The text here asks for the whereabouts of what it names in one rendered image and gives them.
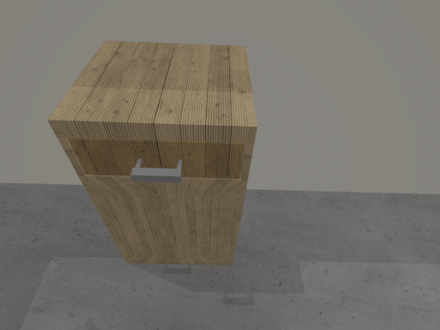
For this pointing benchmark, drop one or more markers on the cabinet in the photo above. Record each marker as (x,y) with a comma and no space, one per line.
(164,91)

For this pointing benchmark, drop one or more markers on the drawer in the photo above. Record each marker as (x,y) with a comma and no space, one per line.
(99,156)

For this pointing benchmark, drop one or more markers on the handle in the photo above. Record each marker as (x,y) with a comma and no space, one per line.
(170,175)

